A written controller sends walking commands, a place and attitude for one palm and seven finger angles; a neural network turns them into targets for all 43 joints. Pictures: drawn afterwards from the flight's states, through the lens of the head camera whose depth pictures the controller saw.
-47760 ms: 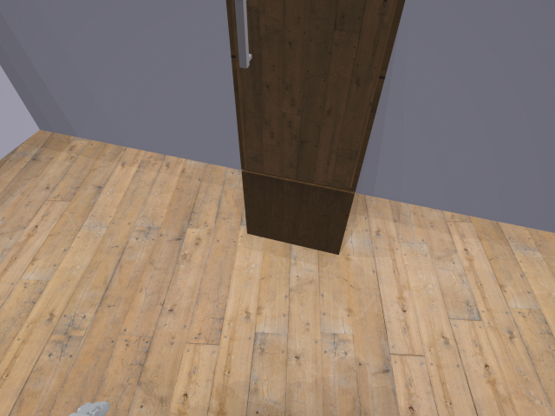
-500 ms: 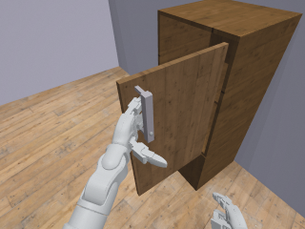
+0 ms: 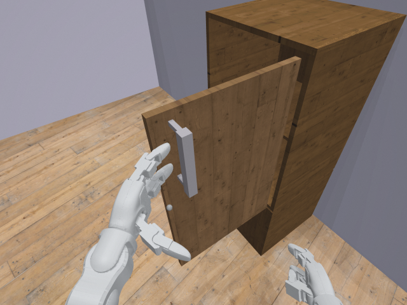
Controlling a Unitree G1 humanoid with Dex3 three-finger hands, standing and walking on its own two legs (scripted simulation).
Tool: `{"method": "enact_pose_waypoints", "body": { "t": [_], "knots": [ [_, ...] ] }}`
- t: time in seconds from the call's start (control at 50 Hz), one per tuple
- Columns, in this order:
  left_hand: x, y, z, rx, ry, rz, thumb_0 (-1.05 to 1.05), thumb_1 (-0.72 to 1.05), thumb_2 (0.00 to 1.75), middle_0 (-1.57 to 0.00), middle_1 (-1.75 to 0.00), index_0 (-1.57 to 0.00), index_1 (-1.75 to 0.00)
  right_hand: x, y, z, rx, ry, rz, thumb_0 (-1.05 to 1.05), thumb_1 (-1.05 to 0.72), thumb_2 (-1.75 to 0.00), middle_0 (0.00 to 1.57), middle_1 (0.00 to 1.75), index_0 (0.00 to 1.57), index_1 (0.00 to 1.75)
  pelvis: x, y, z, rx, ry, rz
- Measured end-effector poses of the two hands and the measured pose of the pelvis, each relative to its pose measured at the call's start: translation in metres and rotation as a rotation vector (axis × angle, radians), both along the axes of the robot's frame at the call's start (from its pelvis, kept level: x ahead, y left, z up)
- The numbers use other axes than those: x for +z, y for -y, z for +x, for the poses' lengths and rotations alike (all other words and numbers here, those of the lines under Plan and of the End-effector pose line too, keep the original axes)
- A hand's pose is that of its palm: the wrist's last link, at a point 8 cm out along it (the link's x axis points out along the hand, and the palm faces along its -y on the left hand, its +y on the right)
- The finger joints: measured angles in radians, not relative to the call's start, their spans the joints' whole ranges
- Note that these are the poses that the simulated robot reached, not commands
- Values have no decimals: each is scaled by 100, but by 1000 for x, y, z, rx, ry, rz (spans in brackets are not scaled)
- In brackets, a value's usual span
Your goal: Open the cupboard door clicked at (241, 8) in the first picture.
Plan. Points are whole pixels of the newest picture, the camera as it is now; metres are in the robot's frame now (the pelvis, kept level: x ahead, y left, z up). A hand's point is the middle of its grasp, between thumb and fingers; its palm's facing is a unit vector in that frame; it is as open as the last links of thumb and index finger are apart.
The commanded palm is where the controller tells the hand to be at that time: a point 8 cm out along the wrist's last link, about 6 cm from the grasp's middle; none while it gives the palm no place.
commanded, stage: slide the hand sideways off the handle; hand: left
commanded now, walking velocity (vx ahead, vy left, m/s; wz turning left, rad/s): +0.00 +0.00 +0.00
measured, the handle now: (182, 160) +0.34 +0.08 +0.15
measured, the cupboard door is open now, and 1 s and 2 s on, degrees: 90 90 90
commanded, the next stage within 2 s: draw the hand back to the body in 0.38 s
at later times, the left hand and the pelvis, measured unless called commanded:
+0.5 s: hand (139, 226) +0.20 +0.12 +0.14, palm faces -0.07 -0.99 -0.08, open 16.4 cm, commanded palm +0.17 +0.17 +0.15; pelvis +0.00 +0.00 +0.00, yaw +1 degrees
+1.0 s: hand (101, 224) +0.19 +0.18 +0.15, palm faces -0.01 -0.99 -0.13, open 16.2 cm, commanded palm +0.15 +0.23 +0.16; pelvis +0.00 +0.01 +0.00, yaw +1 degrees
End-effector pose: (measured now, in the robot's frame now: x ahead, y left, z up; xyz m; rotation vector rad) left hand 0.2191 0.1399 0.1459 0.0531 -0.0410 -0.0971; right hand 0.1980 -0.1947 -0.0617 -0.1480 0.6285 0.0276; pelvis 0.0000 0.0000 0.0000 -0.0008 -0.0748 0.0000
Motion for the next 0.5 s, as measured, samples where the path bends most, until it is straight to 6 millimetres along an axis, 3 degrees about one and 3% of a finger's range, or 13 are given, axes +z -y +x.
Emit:
{"method": "enact_pose_waypoints", "body": {
  "t": [0.16, 0.4, 0.5],
  "knots": [
    [0, -10, -10, 9, 3, 11, -2, -50, 30, -16, -30, -15, -30, 0, 4, 5, 3, 36, 6, 1, -90, -90, 20, 30, 20, 30, -1, 4, 6, 1, -5, -1],
    [-1, -39, -35, 45, 3, 37, -2, -50, 30, -15, -30, -15, -30, -4, 15, -5, -8, 61, -16, 1, -90, -90, 20, 30, 20, 30, -3, 5, 6, 9, -6, -8],
    [0, -39, -39, 27, 25, 22, -2, -51, 30, -15, -30, -15, -30, -4, 15, -8, -9, 86, -25, 1, -90, -90, 20, 30, 20, 30, -3, 2, 4, 16, -6, -9]
  ]
}}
